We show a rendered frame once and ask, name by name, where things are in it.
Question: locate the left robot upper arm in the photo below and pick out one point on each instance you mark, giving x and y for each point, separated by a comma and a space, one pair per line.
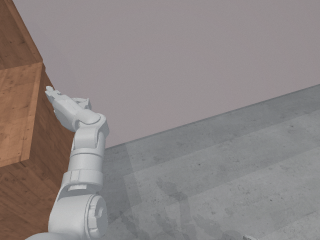
82, 217

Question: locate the left robot forearm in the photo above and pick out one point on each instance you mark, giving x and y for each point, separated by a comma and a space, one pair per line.
84, 175

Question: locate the counter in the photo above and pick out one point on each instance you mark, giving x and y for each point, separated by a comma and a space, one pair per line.
34, 147

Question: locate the robot left hand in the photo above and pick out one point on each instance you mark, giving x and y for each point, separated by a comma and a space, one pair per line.
65, 108

